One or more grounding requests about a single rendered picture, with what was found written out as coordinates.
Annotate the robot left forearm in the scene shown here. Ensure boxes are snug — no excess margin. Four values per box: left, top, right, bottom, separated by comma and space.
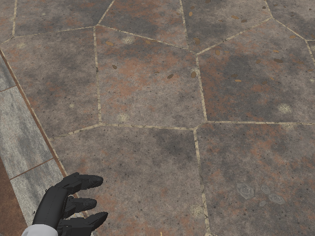
22, 224, 58, 236

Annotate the robot left hand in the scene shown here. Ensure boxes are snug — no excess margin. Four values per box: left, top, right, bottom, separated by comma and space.
32, 172, 108, 236

